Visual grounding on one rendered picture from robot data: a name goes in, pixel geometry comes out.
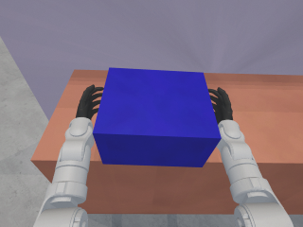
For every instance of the left robot upper arm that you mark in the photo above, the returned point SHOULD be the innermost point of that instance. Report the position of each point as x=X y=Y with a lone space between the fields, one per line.
x=63 y=217

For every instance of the pedestal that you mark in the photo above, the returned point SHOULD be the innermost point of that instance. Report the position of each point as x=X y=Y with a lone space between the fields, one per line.
x=269 y=111

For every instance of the carton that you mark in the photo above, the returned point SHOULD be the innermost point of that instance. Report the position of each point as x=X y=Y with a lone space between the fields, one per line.
x=155 y=118

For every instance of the robot left forearm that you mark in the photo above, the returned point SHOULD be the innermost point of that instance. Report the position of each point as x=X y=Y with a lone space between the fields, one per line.
x=68 y=187

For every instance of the left robot hand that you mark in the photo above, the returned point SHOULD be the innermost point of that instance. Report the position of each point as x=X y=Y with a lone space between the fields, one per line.
x=85 y=108

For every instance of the right robot hand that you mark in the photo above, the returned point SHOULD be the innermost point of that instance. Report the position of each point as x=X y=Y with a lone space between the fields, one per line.
x=222 y=108

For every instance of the right robot upper arm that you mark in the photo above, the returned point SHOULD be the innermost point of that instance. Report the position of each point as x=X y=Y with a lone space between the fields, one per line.
x=260 y=214

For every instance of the robot right forearm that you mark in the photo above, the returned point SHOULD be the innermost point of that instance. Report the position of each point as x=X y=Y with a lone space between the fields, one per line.
x=247 y=183

